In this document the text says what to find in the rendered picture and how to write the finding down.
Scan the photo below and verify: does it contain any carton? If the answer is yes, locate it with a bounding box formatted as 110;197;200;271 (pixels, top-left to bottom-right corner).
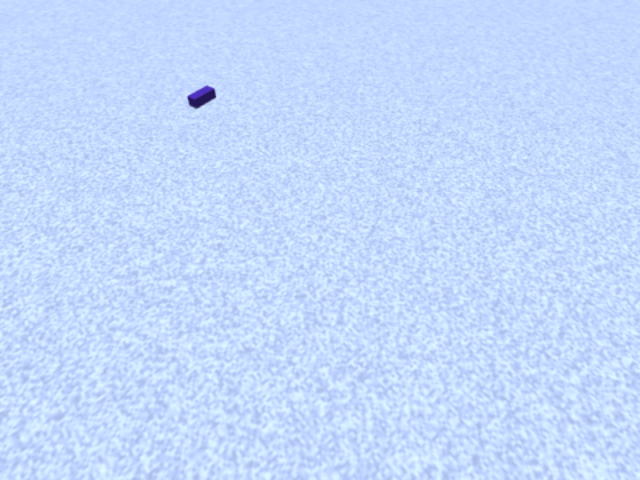
187;86;216;108

